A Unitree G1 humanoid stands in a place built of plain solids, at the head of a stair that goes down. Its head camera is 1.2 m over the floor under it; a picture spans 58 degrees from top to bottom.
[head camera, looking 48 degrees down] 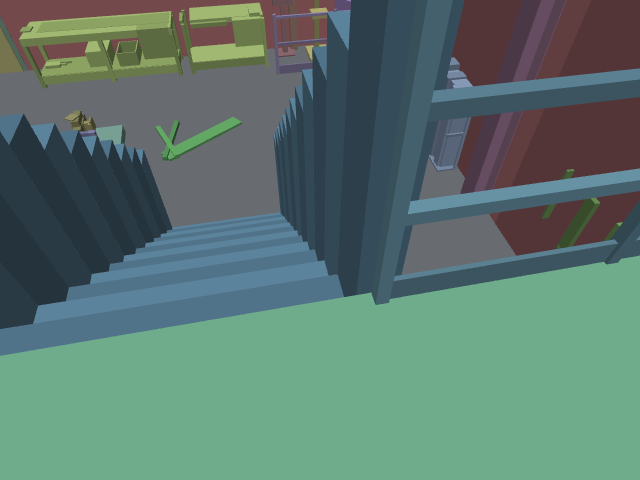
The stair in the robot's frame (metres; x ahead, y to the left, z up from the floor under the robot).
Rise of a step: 0.21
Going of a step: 0.25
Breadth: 1.34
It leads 12 degrees to the left of straight ahead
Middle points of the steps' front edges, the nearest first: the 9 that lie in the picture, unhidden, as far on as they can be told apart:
0.70 0.51 0.00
0.95 0.56 -0.21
1.20 0.62 -0.42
1.45 0.67 -0.63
1.70 0.72 -0.84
1.95 0.77 -1.05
2.20 0.82 -1.26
2.45 0.87 -1.47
2.69 0.92 -1.68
